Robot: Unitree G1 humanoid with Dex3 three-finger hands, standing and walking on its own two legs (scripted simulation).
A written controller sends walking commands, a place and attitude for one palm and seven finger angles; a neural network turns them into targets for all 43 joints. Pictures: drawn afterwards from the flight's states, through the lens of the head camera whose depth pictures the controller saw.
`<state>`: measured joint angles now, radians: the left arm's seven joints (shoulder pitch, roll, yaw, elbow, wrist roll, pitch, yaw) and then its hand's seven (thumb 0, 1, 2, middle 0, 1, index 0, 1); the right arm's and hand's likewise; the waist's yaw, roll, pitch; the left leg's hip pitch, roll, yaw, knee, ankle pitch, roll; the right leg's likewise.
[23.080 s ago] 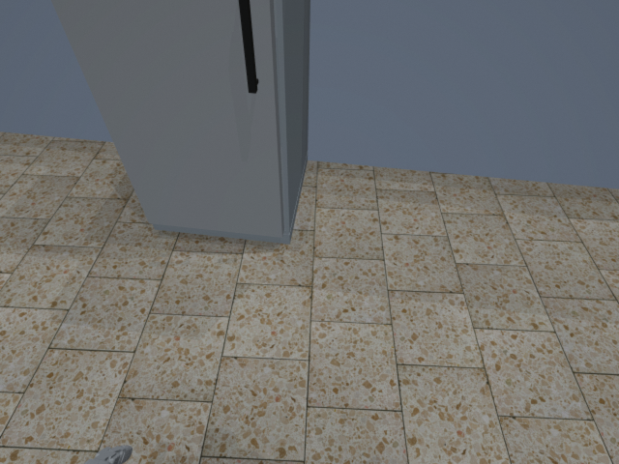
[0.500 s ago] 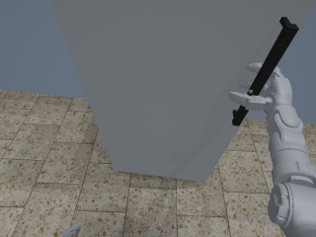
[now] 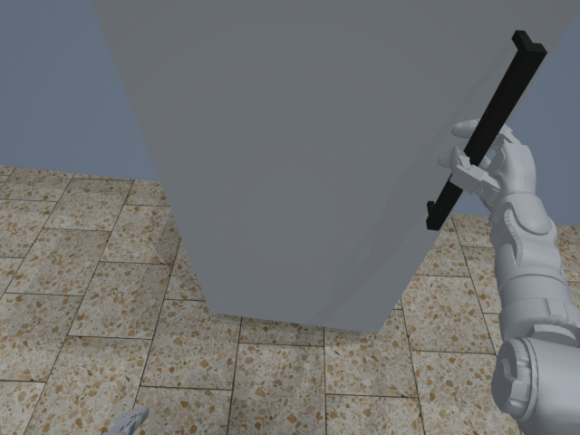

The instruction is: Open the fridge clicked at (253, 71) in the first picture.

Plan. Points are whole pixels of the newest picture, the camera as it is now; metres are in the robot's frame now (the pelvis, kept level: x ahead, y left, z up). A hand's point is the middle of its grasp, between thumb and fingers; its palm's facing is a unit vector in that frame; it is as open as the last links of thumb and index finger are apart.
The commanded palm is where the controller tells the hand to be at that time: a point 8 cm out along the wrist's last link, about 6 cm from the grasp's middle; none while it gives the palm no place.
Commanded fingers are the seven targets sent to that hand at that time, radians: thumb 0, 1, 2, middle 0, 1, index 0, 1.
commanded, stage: grip the handle and tug to test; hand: right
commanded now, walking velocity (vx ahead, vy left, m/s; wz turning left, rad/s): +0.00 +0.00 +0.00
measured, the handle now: (468, 150) +0.50 -0.19 +0.14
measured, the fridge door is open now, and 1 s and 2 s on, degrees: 0 1 29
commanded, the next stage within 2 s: pull the door a little, standing still in 0.56 s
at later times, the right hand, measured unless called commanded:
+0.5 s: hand (457, 170) +0.45 -0.17 +0.14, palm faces +0.03 +1.00 +0.00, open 5.5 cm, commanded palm +0.40 -0.21 +0.15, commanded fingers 0.00 -0.90 -0.90 0.45 1.40 0.45 1.40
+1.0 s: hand (459, 175) +0.44 -0.17 +0.15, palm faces +0.03 +1.00 +0.00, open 5.7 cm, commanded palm +0.38 -0.21 +0.15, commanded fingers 0.00 -0.90 -0.90 0.45 1.40 0.45 1.40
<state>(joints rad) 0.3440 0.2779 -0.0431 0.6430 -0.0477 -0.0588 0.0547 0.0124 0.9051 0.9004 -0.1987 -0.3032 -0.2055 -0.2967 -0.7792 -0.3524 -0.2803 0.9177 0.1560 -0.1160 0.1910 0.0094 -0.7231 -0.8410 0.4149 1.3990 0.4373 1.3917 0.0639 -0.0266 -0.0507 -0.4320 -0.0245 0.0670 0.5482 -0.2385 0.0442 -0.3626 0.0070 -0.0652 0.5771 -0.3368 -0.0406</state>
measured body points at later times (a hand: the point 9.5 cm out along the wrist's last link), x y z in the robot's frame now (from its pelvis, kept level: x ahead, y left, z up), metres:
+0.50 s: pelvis +0.01 +0.00 +0.00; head +0.05 +0.01 +0.45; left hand +0.10 +0.26 -0.11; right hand +0.44 -0.22 +0.15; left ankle +0.02 +0.09 -0.73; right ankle -0.03 -0.09 -0.73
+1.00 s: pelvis +0.05 +0.00 +0.01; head +0.06 +0.01 +0.46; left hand +0.18 +0.24 -0.09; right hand +0.43 -0.22 +0.15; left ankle +0.02 +0.09 -0.73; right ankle -0.03 -0.09 -0.73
